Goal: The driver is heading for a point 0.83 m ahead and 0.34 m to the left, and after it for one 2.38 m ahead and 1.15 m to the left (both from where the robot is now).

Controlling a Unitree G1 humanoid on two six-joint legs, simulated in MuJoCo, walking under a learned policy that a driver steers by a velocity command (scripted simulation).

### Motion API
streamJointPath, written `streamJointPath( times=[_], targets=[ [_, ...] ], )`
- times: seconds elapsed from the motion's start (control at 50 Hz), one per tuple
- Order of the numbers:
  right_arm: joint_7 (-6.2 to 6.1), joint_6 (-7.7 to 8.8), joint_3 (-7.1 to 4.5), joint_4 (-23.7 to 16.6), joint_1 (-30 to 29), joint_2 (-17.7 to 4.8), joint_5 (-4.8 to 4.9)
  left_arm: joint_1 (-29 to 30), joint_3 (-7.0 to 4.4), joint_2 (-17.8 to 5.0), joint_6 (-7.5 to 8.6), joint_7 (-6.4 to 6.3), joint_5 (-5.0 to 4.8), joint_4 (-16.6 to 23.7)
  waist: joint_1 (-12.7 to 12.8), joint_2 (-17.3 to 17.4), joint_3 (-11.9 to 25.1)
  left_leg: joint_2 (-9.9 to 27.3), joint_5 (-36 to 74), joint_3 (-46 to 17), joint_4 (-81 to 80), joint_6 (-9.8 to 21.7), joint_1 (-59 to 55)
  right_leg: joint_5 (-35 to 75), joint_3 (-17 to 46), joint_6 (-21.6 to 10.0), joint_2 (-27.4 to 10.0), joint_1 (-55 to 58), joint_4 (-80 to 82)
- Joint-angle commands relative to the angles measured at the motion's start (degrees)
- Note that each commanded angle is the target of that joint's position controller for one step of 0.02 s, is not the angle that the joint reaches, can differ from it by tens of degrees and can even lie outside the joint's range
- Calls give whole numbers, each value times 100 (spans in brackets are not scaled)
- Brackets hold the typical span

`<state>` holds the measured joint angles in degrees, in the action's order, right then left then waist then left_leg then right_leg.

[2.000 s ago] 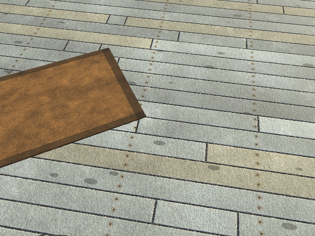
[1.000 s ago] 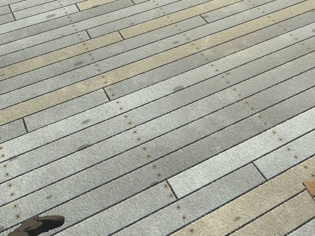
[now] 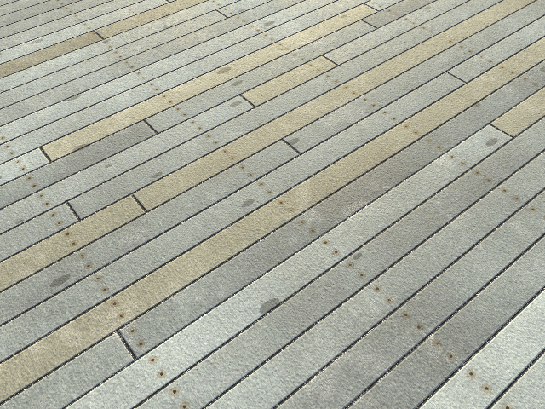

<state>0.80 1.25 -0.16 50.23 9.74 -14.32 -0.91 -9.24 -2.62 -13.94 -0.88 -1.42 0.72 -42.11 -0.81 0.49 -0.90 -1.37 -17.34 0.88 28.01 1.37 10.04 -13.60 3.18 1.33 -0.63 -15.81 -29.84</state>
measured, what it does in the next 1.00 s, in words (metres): stands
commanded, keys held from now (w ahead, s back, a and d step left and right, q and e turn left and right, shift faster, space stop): no key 0.82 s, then w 0.18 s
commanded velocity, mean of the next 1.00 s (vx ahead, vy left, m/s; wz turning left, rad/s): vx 0.04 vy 0.00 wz -0.01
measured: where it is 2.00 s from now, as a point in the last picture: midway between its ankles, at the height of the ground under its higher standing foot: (273, 395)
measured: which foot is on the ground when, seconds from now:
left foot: down 0.00-1.00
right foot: down 0.00-1.00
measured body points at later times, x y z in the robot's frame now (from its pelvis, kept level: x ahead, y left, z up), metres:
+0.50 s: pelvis +0.01 -0.01 +0.00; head +0.01 -0.01 +0.45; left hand +0.11 +0.26 -0.13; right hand +0.07 -0.27 -0.14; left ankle -0.03 +0.11 -0.74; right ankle +0.03 -0.13 -0.74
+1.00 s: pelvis +0.02 -0.01 +0.00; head +0.01 -0.02 +0.45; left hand +0.06 +0.25 -0.14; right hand +0.01 -0.27 -0.15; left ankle -0.03 +0.11 -0.74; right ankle +0.01 -0.13 -0.71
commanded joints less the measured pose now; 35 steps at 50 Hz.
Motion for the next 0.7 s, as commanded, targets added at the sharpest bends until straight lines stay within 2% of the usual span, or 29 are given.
streamJointPath(
  times=[0.02, 0.1, 0.28, 0.7],
  targets=[
    [-50, 11, -145, -183, 54, -662, 26, 6, -167, -662, 111, -12, -18, 229, 9, -332, 393, 338, 1294, -266, -338, 16, 349, 2231, 351, -322, -337, 846, 132],
    [-82, -51, -159, -23, 20, -682, 55, 45, -176, -680, 115, -12, -35, 77, 7, -198, 432, 351, 1498, -265, -277, -43, 160, 2425, 330, -357, -312, 877, 106],
    [-169, -142, -178, 359, -27, -700, 58, 121, -177, -657, 106, -36, -45, -442, -13, -62, 281, 357, 1324, -259, -396, -67, 40, 2030, 229, -325, -217, 838, 258],
    [-255, -75, -102, 948, 392, -524, 44, 102, -86, -565, 51, -107, -56, -1662, 38, -48, -116, 313, 457, -238, -734, -48, 341, 872, 66, -214, -61, 668, 602]
  ],
)
Next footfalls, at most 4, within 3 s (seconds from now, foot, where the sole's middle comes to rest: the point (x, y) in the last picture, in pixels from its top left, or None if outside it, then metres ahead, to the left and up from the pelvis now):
1.58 left None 0.42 0.11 -0.77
2.06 right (281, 323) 0.75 0.01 -0.77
2.58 left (144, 309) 0.80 0.39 -0.77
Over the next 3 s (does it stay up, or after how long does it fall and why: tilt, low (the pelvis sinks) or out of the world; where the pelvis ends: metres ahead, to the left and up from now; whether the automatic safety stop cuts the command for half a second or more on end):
stays up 0.90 0.39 0.01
